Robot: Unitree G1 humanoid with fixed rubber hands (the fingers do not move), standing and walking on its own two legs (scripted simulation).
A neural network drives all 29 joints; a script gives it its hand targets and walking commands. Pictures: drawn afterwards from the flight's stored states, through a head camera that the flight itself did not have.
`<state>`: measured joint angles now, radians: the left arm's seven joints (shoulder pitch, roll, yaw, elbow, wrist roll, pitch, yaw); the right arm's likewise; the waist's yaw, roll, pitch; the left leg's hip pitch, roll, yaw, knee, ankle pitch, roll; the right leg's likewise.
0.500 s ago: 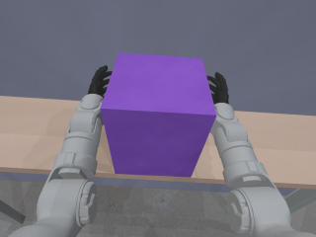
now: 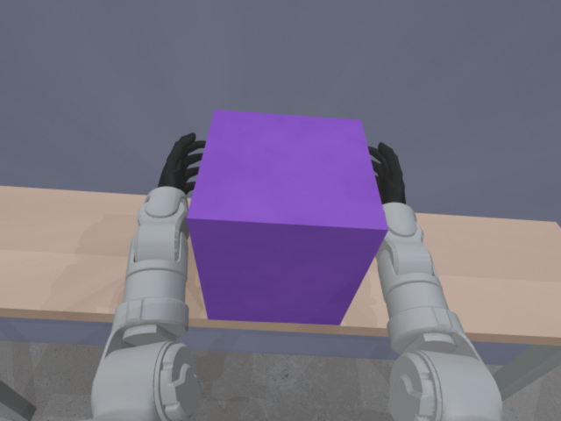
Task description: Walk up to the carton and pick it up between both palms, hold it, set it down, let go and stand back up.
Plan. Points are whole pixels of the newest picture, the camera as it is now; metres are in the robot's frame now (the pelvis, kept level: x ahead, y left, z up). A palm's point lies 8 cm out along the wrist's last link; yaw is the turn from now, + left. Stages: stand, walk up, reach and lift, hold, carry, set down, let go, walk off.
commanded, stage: reach and lift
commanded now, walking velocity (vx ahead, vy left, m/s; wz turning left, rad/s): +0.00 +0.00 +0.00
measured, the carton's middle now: (280, 224) +0.38 -0.01 +0.11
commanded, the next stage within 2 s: none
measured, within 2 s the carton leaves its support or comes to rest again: leaves its support in 0.68 s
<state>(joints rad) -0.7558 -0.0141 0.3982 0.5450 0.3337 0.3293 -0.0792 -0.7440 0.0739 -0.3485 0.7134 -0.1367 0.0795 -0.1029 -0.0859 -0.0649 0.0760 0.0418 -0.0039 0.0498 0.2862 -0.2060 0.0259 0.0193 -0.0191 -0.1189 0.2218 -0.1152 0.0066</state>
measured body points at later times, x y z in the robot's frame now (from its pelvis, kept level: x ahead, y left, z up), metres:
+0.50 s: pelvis +0.01 +0.00 +0.00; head +0.00 +0.03 +0.45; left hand +0.41 +0.14 +0.16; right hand +0.39 -0.17 +0.16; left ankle -0.02 +0.09 -0.75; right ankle +0.01 -0.12 -0.75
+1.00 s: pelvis -0.02 -0.01 +0.00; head -0.06 +0.02 +0.45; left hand +0.39 +0.12 +0.22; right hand +0.37 -0.18 +0.20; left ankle -0.02 +0.09 -0.75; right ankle +0.01 -0.12 -0.75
